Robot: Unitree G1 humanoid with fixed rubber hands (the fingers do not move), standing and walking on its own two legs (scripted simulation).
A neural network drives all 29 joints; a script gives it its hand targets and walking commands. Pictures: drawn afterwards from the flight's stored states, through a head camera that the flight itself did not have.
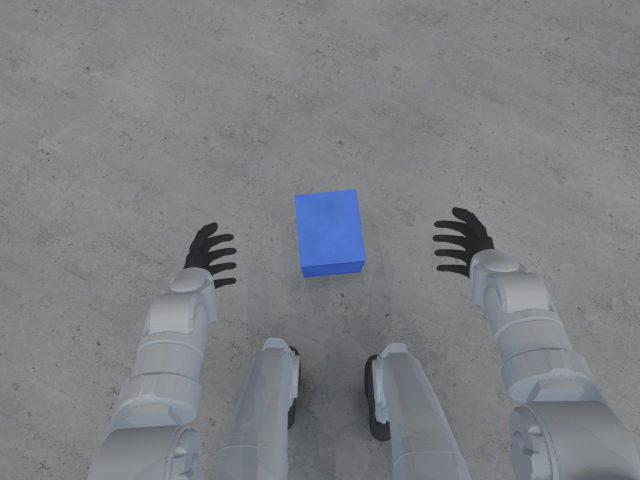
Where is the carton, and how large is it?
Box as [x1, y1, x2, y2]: [295, 189, 365, 276]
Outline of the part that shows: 356,189 295,195 300,266 304,276 360,271 365,258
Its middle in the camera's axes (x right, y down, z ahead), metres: +0.03 +0.00 +1.04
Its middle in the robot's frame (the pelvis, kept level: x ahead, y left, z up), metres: +0.55 +0.02 -0.60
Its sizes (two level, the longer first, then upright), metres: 0.190 0.161 0.153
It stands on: the floor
